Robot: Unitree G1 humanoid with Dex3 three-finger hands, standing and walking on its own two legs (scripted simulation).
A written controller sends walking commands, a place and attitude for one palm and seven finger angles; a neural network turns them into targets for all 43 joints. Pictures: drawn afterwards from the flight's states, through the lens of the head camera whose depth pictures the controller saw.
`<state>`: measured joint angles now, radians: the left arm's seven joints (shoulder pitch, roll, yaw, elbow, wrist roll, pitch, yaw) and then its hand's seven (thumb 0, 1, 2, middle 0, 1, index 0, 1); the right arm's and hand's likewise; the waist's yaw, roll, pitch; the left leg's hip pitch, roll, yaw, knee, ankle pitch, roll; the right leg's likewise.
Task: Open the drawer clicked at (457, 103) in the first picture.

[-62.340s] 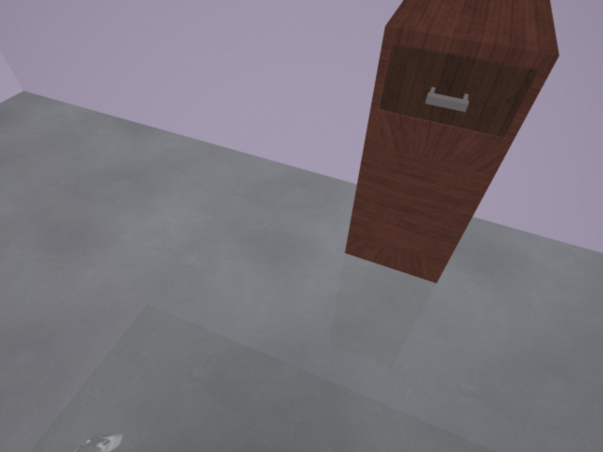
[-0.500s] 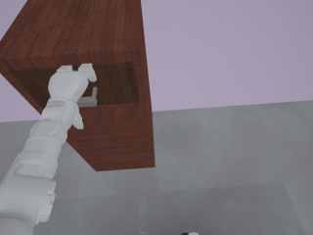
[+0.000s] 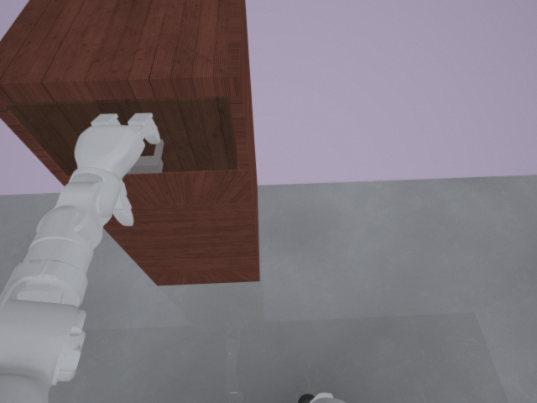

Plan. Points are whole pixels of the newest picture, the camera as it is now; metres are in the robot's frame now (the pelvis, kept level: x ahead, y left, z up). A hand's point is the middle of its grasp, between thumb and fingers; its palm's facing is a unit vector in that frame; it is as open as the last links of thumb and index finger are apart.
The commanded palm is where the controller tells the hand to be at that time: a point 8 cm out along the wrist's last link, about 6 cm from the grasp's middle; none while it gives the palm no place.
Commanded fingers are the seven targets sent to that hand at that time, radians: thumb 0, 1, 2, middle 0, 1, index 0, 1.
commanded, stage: lower the fingers behind the handle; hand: left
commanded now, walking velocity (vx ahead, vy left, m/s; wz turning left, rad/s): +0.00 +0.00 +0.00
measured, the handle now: (133, 155) +0.51 +0.24 +0.03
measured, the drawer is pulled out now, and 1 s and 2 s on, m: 0.00 0.00 0.00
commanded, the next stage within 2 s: lift the fingers back up to retry in 1.16 s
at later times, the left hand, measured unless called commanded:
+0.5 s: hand (126, 175) +0.45 +0.24 +0.04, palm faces -0.09 +0.01 -1.00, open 13.9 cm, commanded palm +0.44 +0.25 +0.08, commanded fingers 0.00 -0.50 0.30 -0.30 -1.20 -0.30 -1.20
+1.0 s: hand (128, 173) +0.46 +0.24 +0.04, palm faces -0.06 +0.03 -1.00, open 13.7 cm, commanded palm +0.44 +0.25 +0.06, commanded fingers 0.00 -0.50 0.30 -0.30 -1.20 -0.30 -1.20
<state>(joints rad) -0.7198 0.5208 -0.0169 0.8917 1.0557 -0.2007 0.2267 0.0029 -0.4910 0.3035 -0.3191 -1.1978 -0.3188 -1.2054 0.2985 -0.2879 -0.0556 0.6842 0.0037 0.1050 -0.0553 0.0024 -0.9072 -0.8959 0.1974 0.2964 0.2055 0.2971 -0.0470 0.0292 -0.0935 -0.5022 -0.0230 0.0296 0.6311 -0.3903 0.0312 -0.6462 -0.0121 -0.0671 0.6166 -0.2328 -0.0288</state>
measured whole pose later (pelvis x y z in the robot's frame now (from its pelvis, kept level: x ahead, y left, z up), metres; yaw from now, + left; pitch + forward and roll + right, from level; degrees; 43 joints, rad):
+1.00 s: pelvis -0.04 +0.00 -0.02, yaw -1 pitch +19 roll +1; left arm -0.92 0.60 -0.04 1.12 1.05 -0.08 0.24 0.00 -0.49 0.30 -0.33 -1.29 -0.32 -1.28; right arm 0.35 -0.29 0.00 0.67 0.03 0.08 -0.06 0.00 -0.91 -0.90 0.20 0.30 0.21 0.30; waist -0.11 0.03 -0.11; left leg -0.74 -0.02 0.05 0.81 -0.41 0.03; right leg -0.87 -0.01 -0.05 0.75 -0.22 -0.04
